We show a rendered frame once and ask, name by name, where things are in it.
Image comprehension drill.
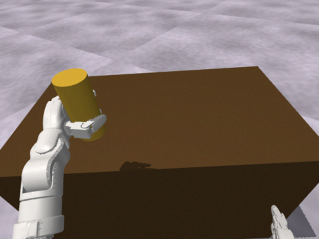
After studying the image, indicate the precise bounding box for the left robot hand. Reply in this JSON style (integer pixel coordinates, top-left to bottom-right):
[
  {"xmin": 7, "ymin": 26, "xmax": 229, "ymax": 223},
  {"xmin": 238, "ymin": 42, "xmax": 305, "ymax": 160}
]
[{"xmin": 43, "ymin": 90, "xmax": 107, "ymax": 139}]

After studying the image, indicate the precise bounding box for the left robot arm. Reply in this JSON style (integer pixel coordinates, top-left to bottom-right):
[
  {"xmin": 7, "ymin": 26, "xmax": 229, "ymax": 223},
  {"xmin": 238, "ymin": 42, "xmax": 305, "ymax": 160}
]
[{"xmin": 12, "ymin": 128, "xmax": 70, "ymax": 239}]

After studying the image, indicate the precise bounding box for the right robot hand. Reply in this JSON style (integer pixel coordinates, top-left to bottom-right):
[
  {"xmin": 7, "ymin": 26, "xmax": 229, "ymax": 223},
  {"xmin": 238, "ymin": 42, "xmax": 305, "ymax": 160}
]
[{"xmin": 271, "ymin": 205, "xmax": 295, "ymax": 239}]

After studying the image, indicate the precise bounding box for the can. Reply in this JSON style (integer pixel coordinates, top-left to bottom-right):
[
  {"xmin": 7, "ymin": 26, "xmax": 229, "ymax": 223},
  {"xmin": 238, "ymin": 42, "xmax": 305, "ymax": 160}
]
[{"xmin": 52, "ymin": 68, "xmax": 106, "ymax": 141}]

